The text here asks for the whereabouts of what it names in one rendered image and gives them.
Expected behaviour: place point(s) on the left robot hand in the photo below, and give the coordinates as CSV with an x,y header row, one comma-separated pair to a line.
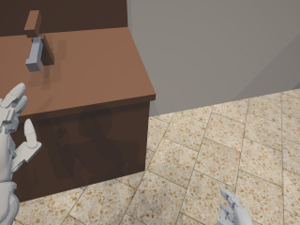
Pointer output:
x,y
10,109

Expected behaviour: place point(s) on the left robot forearm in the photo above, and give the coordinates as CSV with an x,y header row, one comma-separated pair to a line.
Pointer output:
x,y
9,203

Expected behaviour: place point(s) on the tap lever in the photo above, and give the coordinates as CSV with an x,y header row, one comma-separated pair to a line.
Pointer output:
x,y
33,62

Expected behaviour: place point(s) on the counter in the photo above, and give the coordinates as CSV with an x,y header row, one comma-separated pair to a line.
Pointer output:
x,y
89,103

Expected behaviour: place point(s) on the right robot hand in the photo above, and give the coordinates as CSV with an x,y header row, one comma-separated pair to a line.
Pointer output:
x,y
238,216

